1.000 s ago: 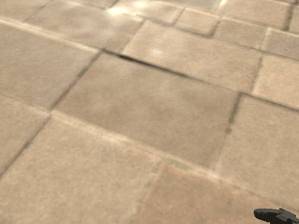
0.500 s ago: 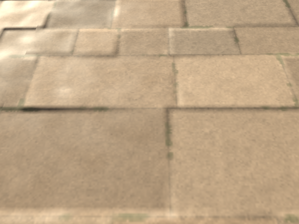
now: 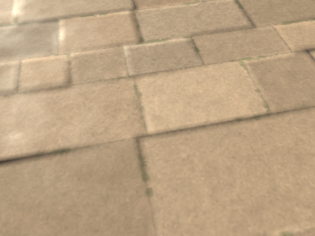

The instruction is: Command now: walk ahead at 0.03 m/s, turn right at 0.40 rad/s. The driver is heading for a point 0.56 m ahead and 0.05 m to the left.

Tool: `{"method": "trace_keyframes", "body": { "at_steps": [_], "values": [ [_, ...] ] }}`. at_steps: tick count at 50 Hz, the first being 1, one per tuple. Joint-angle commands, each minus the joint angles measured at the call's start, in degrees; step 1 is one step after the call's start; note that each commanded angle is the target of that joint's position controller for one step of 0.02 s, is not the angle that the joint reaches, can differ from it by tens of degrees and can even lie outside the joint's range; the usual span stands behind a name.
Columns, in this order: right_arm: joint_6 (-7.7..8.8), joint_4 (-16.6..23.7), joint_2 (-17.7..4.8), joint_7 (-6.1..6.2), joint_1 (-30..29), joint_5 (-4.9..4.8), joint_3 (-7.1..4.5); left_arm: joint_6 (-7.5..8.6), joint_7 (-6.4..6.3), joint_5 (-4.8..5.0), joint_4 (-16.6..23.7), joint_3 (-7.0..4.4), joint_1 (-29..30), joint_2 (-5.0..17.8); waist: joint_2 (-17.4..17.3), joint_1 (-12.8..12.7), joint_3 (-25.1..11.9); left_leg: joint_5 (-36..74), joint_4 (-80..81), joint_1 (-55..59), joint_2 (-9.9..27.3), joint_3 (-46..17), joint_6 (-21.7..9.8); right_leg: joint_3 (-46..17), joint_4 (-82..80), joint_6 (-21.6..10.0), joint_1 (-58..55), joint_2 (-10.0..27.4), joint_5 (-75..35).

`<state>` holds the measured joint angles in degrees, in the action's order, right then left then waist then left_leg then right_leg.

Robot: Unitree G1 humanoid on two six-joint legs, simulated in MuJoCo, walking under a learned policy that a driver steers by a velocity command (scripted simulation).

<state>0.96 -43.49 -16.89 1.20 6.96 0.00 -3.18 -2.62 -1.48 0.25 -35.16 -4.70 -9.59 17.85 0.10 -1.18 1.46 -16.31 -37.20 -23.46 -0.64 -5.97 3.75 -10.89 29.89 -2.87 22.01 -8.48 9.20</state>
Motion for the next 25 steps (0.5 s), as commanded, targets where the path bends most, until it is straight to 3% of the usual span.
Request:
{"method": "trace_keyframes", "body": {
  "at_steps": [1, 2, 3, 4, 5, 6, 7, 8, 10, 14, 17, 18, 19, 20, 21, 22, 23, 25],
  "values": [
    [1.65, 3.18, -6.18, -0.8, 2.96, 0.51, -1.84, 0.09, -0.21, 0.47, 3.51, -1.16, -0.34, 5.98, 7.5, 1.97, -8.54, 9.47, 14.47, 10.06, 2.19, 0.7, -3.0, -14.34, -2.63, -5.54, -6.81, 12.61, -5.69],
    [1.51, 4.05, -9.81, -0.68, 2.85, 1.72, -2.43, 0.17, -0.16, -0.24, 3.43, -0.35, -2.91, 3.47, -1.83, 0.13, -8.9, 15.16, 17.91, 14.63, 12.56, -8.88, -6.85, -8.49, 5.97, -2.02, -2.17, 7.74, 6.88],
    [0.92, 3.52, -12.68, -0.56, 1.34, 3.13, -3.0, 0.69, -0.07, 0.18, 4.93, -0.73, -2.87, 4.35, -16.49, -2.18, -4.63, 23.77, 19.97, 12.74, 20.41, -20.03, -16.17, 1.59, 13.07, 1.21, 6.49, -0.36, 22.45],
    [1.07, 4.76, -9.26, -0.42, 0.75, 2.82, -2.38, 1.31, -0.07, -0.84, 4.25, -1.88, -2.01, 8.81, -14.01, 0.31, -5.22, 25.25, 20.07, 11.51, 23.35, -23.31, -20.6, 0.63, 25.26, 3.95, 7.15, 2.14, 26.78],
    [1.08, 4.75, -8.3, -0.16, 1.13, 1.78, -2.14, 1.36, 0.1, -0.25, 3.24, -2.51, -2.21, 10.05, -9.72, 0.61, -6.01, 18.13, 19.77, 13.32, 20.71, -19.69, -19.09, 0.63, 30.37, 4.62, 8.74, 2.76, 23.42],
    [0.99, 4.42, -7.75, -0.04, 1.16, 0.78, -2.01, 1.0, 0.07, -0.17, 2.07, -2.16, -2.58, 8.2, -7.25, 0.44, -5.6, 6.84, 20.15, 14.74, 17.03, -16.18, -16.12, 1.29, 31.29, 5.36, 10.34, 3.72, 19.89],
    [0.97, 3.74, -7.13, 0.02, 2.06, -0.27, -1.79, 0.78, 0.19, -0.44, 2.02, -1.54, -1.96, 6.44, -7.85, 1.3, -4.24, -3.29, 21.51, 16.61, 15.4, -15.53, -14.73, 1.7, 30.9, 5.92, 13.33, 4.75, 16.56],
    [0.82, 2.99, -6.88, 0.1, 3.47, -0.57, -1.55, 0.85, 0.59, -0.28, 1.72, -0.79, -1.49, 4.41, -8.94, 1.96, -2.99, -8.45, 23.13, 17.28, 14.1, -14.68, -14.17, 3.15, 29.23, 6.22, 14.35, 5.31, 14.77],
    [0.38, 2.57, -7.73, 0.27, 5.27, -0.42, -1.81, 1.85, 1.32, 0.26, 2.38, -0.19, 1.55, 3.5, -10.56, 3.63, -1.25, -10.02, 25.17, 17.29, 12.45, -12.34, -13.77, 8.48, 23.14, 6.35, 13.03, 6.4, 13.05],
    [0.65, 1.82, -10.0, 0.02, 8.14, -0.77, -2.43, 4.24, 1.9, 0.63, 2.64, 0.75, 4.63, 1.66, -11.65, 5.37, -0.87, -5.66, 25.22, 13.91, 12.21, -9.03, -14.46, 11.93, 7.03, 4.46, 1.68, 6.76, 13.62],
    [0.51, 1.45, -10.19, -0.66, 8.12, -1.76, -2.32, 5.32, 2.15, 1.0, 0.17, 0.28, -0.25, 2.5, -9.85, 2.32, -0.6, -5.9, 23.06, 8.79, 12.19, -8.3, -14.52, 13.75, -6.66, 1.68, -10.14, 5.84, 3.85],
    [0.7, 1.28, -8.94, -0.85, 8.42, -1.66, -1.85, 5.38, 1.96, 1.02, -0.87, 0.0, -2.68, 2.99, -8.66, 0.95, -1.53, -5.23, 21.19, 5.64, 11.51, -7.66, -13.3, 13.15, -8.6, 0.78, -16.33, 6.14, 2.49],
    [1.23, 1.53, -6.06, -1.15, 7.43, -1.13, -0.89, 5.43, 1.5, 1.13, -1.84, -0.3, -7.2, 3.85, -7.3, -1.39, -4.02, -5.49, 16.53, 0.6, 9.78, -5.59, -10.87, 9.26, -8.44, -0.33, -24.8, 9.45, 3.17],
    [2.02, 3.01, -1.05, -1.78, 4.76, 0.12, 0.66, 5.34, 0.82, 0.69, -2.97, -0.9, -14.2, 6.82, 2.43, -4.05, -7.24, -8.18, 0.37, -7.89, 4.63, 1.14, -6.92, -3.7, -11.0, -3.17, -33.56, 19.66, 6.49],
    [3.35, 6.49, -2.35, -1.5, 2.91, -0.97, 0.34, 5.22, 1.41, -0.05, -3.78, -2.79, -16.67, 13.78, 15.36, -4.37, -5.01, -14.69, -10.98, -20.5, 0.46, 6.67, -5.08, -21.78, -16.75, -11.28, -33.08, 29.72, 19.14],
    [4.09, 6.45, -7.4, -1.31, 1.08, -1.84, -1.12, 5.99, 1.71, -0.03, -3.94, -1.98, -16.31, 10.29, 10.91, -5.1, -0.24, -16.23, -20.82, -26.13, 3.64, 3.55, -4.95, -25.02, -18.61, -14.31, -30.55, 30.55, 24.78],
    [4.47, 5.91, -8.44, -1.76, 1.74, -2.19, -1.62, 6.61, 1.77, 0.0, -3.91, -0.86, -14.7, 7.21, 9.57, -3.77, 2.39, -11.19, -24.05, -28.88, 5.26, 2.32, -5.73, -21.14, -19.09, -13.04, -29.89, 28.13, 25.22],
    [4.9, 4.91, -7.06, -2.36, 2.09, -1.2, -1.48, 7.0, 1.94, 0.09, -3.54, -0.2, -11.44, 5.71, 7.07, -2.1, 3.88, -3.2, -23.71, -29.71, 7.03, 2.82, -5.72, -13.92, -20.48, -11.1, -28.09, 24.73, 14.99]
  ]
}}
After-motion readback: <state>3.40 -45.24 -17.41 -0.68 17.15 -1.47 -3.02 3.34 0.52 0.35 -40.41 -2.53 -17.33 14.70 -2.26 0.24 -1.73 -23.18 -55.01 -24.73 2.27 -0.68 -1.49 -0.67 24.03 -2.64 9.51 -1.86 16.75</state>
